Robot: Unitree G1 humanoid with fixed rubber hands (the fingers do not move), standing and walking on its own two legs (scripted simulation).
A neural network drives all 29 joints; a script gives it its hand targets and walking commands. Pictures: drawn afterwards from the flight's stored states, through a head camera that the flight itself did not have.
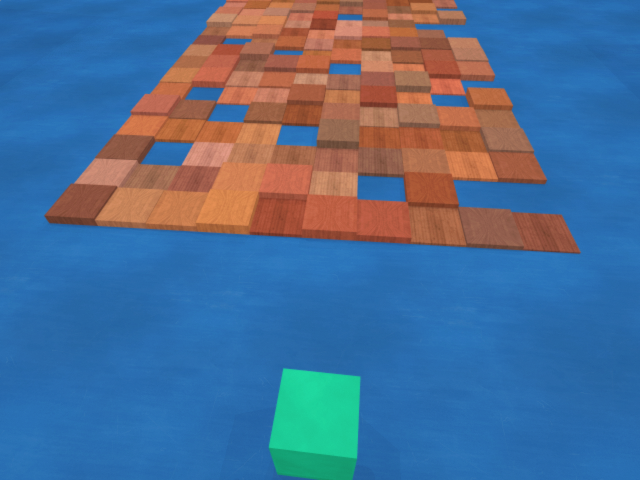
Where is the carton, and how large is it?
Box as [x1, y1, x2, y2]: [269, 368, 359, 479]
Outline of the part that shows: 283,368 269,443 269,449 277,473 316,479 351,479 356,460 359,376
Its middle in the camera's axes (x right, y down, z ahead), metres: +0.00 +0.51 +1.08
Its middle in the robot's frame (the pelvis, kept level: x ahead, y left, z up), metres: +0.42 +0.04 -0.66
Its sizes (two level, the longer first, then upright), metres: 0.210 0.200 0.250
